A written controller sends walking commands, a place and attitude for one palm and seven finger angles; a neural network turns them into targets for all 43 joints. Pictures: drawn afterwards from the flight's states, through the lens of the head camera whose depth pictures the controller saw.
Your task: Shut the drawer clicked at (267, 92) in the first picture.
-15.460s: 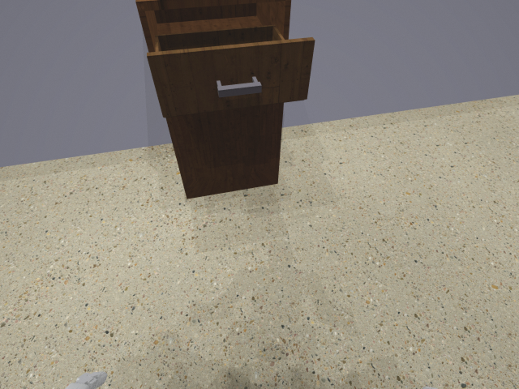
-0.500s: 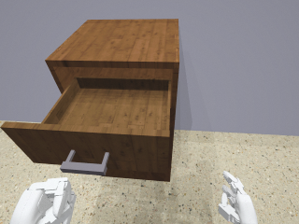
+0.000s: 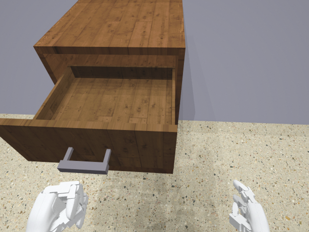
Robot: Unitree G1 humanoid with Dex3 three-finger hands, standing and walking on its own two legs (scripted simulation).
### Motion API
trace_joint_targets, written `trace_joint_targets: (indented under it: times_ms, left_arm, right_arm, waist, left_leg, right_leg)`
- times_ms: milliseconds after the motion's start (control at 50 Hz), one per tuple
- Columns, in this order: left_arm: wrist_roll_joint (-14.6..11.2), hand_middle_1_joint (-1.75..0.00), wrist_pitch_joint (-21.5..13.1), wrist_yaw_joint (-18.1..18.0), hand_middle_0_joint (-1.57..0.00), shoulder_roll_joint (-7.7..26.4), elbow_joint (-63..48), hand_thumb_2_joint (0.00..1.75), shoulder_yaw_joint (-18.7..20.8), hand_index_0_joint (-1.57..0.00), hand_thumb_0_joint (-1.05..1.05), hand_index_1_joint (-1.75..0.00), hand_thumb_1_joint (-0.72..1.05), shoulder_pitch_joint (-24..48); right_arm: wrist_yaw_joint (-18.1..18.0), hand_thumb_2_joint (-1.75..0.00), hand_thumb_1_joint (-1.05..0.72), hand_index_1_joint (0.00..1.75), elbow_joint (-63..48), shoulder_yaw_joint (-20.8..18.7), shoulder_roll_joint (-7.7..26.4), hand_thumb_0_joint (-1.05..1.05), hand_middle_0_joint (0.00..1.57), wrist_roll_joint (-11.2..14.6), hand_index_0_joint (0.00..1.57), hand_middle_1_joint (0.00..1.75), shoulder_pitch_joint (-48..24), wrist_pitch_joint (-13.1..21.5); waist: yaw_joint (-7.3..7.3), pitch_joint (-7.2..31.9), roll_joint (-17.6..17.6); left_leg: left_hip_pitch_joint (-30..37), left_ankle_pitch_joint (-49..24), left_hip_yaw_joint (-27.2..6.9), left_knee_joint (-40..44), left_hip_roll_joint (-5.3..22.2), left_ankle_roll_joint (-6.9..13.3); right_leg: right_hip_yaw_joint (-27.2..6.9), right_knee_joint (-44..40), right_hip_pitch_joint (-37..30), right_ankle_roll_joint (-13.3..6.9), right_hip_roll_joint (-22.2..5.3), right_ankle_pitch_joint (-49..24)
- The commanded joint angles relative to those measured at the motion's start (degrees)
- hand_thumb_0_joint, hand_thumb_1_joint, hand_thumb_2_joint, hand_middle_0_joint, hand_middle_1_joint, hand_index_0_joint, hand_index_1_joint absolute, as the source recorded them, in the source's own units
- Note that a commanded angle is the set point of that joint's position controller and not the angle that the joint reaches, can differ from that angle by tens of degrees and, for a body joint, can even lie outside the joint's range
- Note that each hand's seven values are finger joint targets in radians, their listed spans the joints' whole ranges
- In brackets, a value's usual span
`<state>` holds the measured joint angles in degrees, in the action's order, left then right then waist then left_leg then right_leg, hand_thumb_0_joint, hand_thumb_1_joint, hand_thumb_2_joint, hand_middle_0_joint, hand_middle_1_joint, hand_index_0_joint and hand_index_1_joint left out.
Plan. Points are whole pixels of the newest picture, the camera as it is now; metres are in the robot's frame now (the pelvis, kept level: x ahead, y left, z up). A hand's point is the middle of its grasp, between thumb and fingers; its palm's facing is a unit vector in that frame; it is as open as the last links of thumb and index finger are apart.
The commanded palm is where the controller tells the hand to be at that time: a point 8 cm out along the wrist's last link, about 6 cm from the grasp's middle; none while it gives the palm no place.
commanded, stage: bring the fist close to the handle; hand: left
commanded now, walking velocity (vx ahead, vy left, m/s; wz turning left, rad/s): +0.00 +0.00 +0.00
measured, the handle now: (86, 159) +0.28 +0.20 +0.06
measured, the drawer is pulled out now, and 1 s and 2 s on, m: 0.30 0.29 0.20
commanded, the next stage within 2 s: push the drawer shut in 0.68 s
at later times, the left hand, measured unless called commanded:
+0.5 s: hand (87, 198) +0.18 +0.16 +0.06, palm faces +0.00 -1.00 -0.02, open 3.3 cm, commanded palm +0.14 +0.22 +0.06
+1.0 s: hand (96, 192) +0.20 +0.15 +0.05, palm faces -0.03 -1.00 -0.05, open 3.2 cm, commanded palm +0.18 +0.22 +0.06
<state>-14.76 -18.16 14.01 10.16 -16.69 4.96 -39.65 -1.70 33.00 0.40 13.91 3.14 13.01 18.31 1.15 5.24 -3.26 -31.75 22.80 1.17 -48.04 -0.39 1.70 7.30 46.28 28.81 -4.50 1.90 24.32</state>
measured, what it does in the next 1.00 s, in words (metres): stands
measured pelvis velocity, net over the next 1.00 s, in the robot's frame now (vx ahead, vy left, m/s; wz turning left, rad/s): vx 0.00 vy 0.02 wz -0.01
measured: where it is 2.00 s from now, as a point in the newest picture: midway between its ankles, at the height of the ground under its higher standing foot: outside the picture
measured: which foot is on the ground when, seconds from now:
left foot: down 0.00-1.00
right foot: down 0.00-1.00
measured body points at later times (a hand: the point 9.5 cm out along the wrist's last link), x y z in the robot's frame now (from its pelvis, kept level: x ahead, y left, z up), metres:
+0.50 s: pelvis +0.00 +0.03 -0.02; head +0.04 +0.01 +0.43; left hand +0.18 +0.22 +0.07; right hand +0.18 -0.20 -0.09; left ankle +0.02 +0.10 -0.70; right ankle +0.00 -0.07 -0.70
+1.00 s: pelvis +0.00 +0.02 -0.03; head +0.05 +0.01 +0.42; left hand +0.20 +0.21 +0.06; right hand +0.18 -0.21 -0.10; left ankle +0.02 +0.10 -0.70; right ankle +0.00 -0.07 -0.70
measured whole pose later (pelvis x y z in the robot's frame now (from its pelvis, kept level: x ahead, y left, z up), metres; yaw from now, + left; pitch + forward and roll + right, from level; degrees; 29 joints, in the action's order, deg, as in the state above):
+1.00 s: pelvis +0.00 +0.02 -0.03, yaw -1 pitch +12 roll -2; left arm -10.3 -17.1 5.3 10.4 -17.2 -1.0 -33.4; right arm -1.2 25.0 2.0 13.9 2.2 15.0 7.3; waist -0.3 7.7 -3.3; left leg -42.7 28.0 1.9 -58.7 -0.5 3.1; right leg 6.9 56.5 39.6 -3.4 1.2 29.0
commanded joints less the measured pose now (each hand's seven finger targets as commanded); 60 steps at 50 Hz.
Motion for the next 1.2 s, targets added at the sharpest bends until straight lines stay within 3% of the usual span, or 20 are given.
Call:
trace_joint_targets:
  times_ms: [0,100,240,260,320,380,440,480,520,580,620,720,740,780,840,880,960,1040,1160,1180]
  left_arm:
    - [-0.9,-1.60,-5.1,-1.7,-1.40,5.3,-10.8,0.90,3.9,-1.40,0.00,-1.60,0.90,0.9]
    - [-0.5,-1.60,-5.5,-2.5,-1.40,3.9,-9.5,0.90,1.9,-1.40,0.00,-1.60,0.90,2.6]
    - [1.2,-1.60,-5.6,-4.2,-1.40,3.7,-8.5,0.90,-0.1,-1.40,0.00,-1.60,0.90,5.1]
    - [1.4,-1.60,-5.6,-4.4,-1.40,2.3,-8.7,0.90,-2.0,-1.40,0.00,-1.60,0.90,6.0]
    - [1.9,-1.60,-5.7,-6.2,-1.40,4.6,-11.1,0.90,-0.1,-1.40,0.00,-1.60,0.90,5.1]
    - [2.4,-1.60,-5.0,-7.4,-1.40,3.6,-13.2,0.90,-0.9,-1.40,0.00,-1.60,0.90,1.2]
    - [2.8,-1.60,-4.0,-7.8,-1.40,2.2,-13.3,0.90,-2.7,-1.40,0.00,-1.60,0.90,-0.1]
    - [3.0,-1.60,-3.5,-7.8,-1.40,0.8,-13.3,0.90,-4.6,-1.40,0.00,-1.60,0.90,-0.4]
    - [3.3,-1.60,-3.2,-7.9,-1.40,2.1,-12.6,0.90,-3.5,-1.40,0.00,-1.60,0.90,-0.8]
    - [3.8,-1.60,-3.8,-7.9,-1.40,1.2,-15.2,0.90,-6.0,-1.40,0.00,-1.60,0.90,1.2]
    - [4.2,-1.60,-4.4,-8.8,-1.40,3.8,-16.2,0.90,-3.7,-1.40,0.00,-1.60,0.90,2.4]
    - [4.0,-1.60,-5.1,-9.8,-1.40,3.8,-16.2,0.90,-2.8,-1.40,0.00,-1.60,0.90,1.5]
    - [3.9,-1.60,-4.9,-9.6,-1.40,2.4,-16.2,0.90,-4.0,-1.40,0.00,-1.60,0.90,0.2]
    - [3.8,-1.60,-4.1,-9.2,-1.40,1.4,-15.8,0.90,-5.9,-1.40,0.00,-1.60,0.90,1.6]
    - [4.0,-1.60,-2.9,-9.3,-1.40,2.9,-13.5,0.90,-4.7,-1.40,0.00,-1.60,0.90,5.6]
    - [4.0,-1.60,-2.5,-9.3,-1.40,3.7,-12.1,0.90,-3.5,-1.40,0.00,-1.60,0.90,6.9]
    - [3.4,-1.60,-2.4,-9.9,-1.40,5.1,-12.7,0.90,-0.7,-1.40,0.00,-1.60,0.90,7.9]
    - [2.5,-1.60,-3.0,-10.0,-1.40,4.5,-12.5,0.90,-0.8,-1.40,0.00,-1.60,0.90,11.2]
    - [2.2,-1.60,-4.6,-9.5,-1.40,5.5,-10.3,0.90,-0.6,-1.40,0.00,-1.60,0.90,17.0]
    - [2.4,-1.60,-4.9,-9.2,-1.40,5.1,-10.0,0.90,-1.6,-1.40,0.00,-1.60,0.90,17.3]
  right_arm:
    - [-0.2,-0.90,-0.90,0.30,-10.2,-2.7,5.6,0.00,0.20,-0.1,0.20,0.30,-5.7,2.3]
    - [0.0,-0.90,-0.90,0.30,-11.1,-2.6,5.8,0.00,0.20,-0.3,0.20,0.30,-5.5,1.1]
    - [0.2,-0.90,-0.90,0.30,-12.3,-2.6,6.3,0.00,0.20,-0.7,0.20,0.30,-4.2,-0.7]
    - [0.3,-0.90,-0.90,0.30,-12.9,-2.4,6.4,0.00,0.20,-0.9,0.20,0.30,-4.2,-0.9]
    - [0.3,-0.90,-0.90,0.30,-13.6,-2.6,6.1,0.00,0.20,-0.8,0.20,0.30,-4.1,-1.8]
    - [0.7,-0.90,-0.90,0.30,-15.0,-2.7,5.5,0.00,0.20,-0.7,0.20,0.30,-3.6,-3.0]
    - [0.9,-0.90,-0.90,0.30,-15.4,-2.6,5.4,0.00,0.20,-0.6,0.20,0.30,-3.4,-4.3]
    - [0.9,-0.90,-0.90,0.30,-15.9,-2.6,5.6,0.00,0.20,-0.6,0.20,0.30,-3.3,-4.9]
    - [0.7,-0.90,-0.90,0.30,-16.0,-2.8,5.9,0.00,0.20,-0.5,0.20,0.30,-3.3,-5.6]
    - [0.6,-0.90,-0.90,0.30,-17.2,-2.3,6.0,0.00,0.20,-0.7,0.20,0.30,-2.9,-5.8]
    - [0.4,-0.90,-0.90,0.30,-17.0,-2.4,6.0,0.00,0.20,-0.8,0.20,0.30,-2.5,-6.1]
    - [0.4,-0.90,-0.90,0.30,-17.5,-2.3,5.8,0.00,0.20,-0.7,0.20,0.30,-2.1,-6.7]
    - [0.6,-0.90,-0.90,0.30,-17.8,-2.2,5.6,0.00,0.20,-0.7,0.20,0.30,-2.1,-6.8]
    - [0.7,-0.90,-0.90,0.30,-18.1,-2.1,5.9,0.00,0.20,-0.6,0.20,0.30,-1.9,-7.1]
    - [0.1,-0.90,-0.90,0.30,-17.7,-1.9,6.5,0.00,0.20,-0.7,0.20,0.30,-1.9,-7.5]
    - [-0.2,-0.90,-0.90,0.30,-17.6,-1.8,6.6,0.00,0.20,-0.8,0.20,0.30,-1.8,-7.7]
    - [-0.2,-0.90,-0.90,0.30,-17.5,-1.7,6.2,0.00,0.20,-0.8,0.20,0.30,-1.6,-7.8]
    - [-0.1,-0.90,-0.90,0.30,-16.3,-1.6,6.2,0.00,0.20,-0.8,0.20,0.30,-1.1,-7.3]
    - [-0.2,-0.90,-0.90,0.30,-14.8,-1.5,7.1,0.00,0.20,-0.9,0.20,0.30,-1.0,-6.3]
    - [-0.2,-0.90,-0.90,0.30,-14.7,-1.5,7.0,0.00,0.20,-0.9,0.20,0.30,-1.4,-6.1]
  waist:
    - [-0.77,4.9,4.4]
    - [-1.10,6.0,2.0]
    - [-1.75,7.9,3.2]
    - [-2.00,7.9,2.7]
    - [-0.90,9.4,1.8]
    - [-0.28,12.2,1.7]
    - [-0.88,10.3,1.2]
    - [-1.67,8.8,3.4]
    - [-1.63,7.5,4.3]
    - [-2.27,7.4,2.2]
    - [-1.95,8.1,1.4]
    - [-1.64,10.6,1.5]
    - [-1.43,10.9,1.0]
    - [-2.45,10.1,2.0]
    - [-3.45,7.6,3.9]
    - [-3.24,7.4,4.8]
    - [-1.87,11.2,1.9]
    - [-2.94,11.3,1.1]
    - [-4.05,10.0,2.8]
    - [-4.11,9.7,1.6]
  left_leg:
    - [0.8,-8.3,-2.9,3.7,-0.4,0.6]
    - [-0.4,-7.0,-3.4,2.9,-0.2,0.5]
    - [-1.5,-8.0,-4.4,1.5,0.4,0.3]
    - [-2.1,-7.2,-4.4,1.2,0.3,0.2]
    - [-2.0,-7.4,-4.5,1.4,0.5,0.1]
    - [-0.7,-11.3,-4.3,1.0,0.7,0.0]
    - [-0.8,-12.6,-4.5,0.9,1.0,-0.3]
    - [-1.7,-11.2,-4.8,0.7,1.2,-0.2]
    - [-3.0,-9.9,-4.8,0.7,1.2,-0.1]
    - [-3.0,-7.4,-5.2,0.4,1.2,-0.1]
    - [-3.1,-6.8,-5.4,0.2,1.2,-0.2]
    - [-2.9,-7.8,-5.1,-0.7,1.0,-0.1]
    - [-2.5,-8.6,-5.0,-0.6,1.0,-0.3]
    - [-2.8,-8.5,-5.2,-0.9,1.1,-0.1]
    - [-5.1,-5.0,-5.0,-1.2,1.0,0.3]
    - [-5.9,-4.1,-4.7,-1.3,0.8,0.4]
    - [-4.0,-8.0,-3.9,-1.1,0.5,0.3]
    - [-2.8,-10.4,-3.9,-1.5,0.5,0.2]
    - [-3.7,-8.3,-3.9,-1.7,0.4,0.4]
    - [-3.4,-8.0,-3.8,-1.7,0.4,0.4]
  right_leg:
    - [-7.5,-8.1,-0.6,3.7,-2.5,-7.3]
    - [-6.1,-5.4,2.2,3.2,-1.9,-5.7]
    - [-4.2,-1.4,5.0,3.0,-1.2,-7.2]
    - [-4.2,-0.8,5.7,3.1,-1.2,-6.3]
    - [-4.2,-0.3,5.1,2.7,-1.0,-6.0]
    - [-3.6,1.1,3.9,2.7,-0.9,-9.6]
    - [-3.2,1.4,4.9,2.7,-0.8,-10.4]
    - [-2.7,1.5,6.2,3.0,-0.6,-9.3]
    - [-3.1,1.2,6.3,2.9,-0.5,-8.4]
    - [-3.1,1.7,8.1,3.0,-0.6,-5.7]
    - [-3.3,2.0,8.3,2.8,-0.5,-4.9]
    - [-3.7,2.3,7.4,2.7,-0.4,-6.1]
    - [-3.5,2.6,7.1,2.7,-0.5,-6.7]
    - [-3.4,2.4,7.8,2.9,-0.6,-7.0]
    - [-4.4,1.0,8.2,3.2,-0.6,-4.7]
    - [-5.1,0.4,7.7,3.2,-0.8,-3.9]
    - [-5.4,0.6,4.2,3.0,-1.0,-8.2]
    - [-5.3,0.4,4.0,3.3,-1.1,-11.8]
    - [-6.4,-1.0,4.3,3.6,-1.5,-10.0]
    - [-6.7,-1.2,4.7,3.5,-1.6,-9.5]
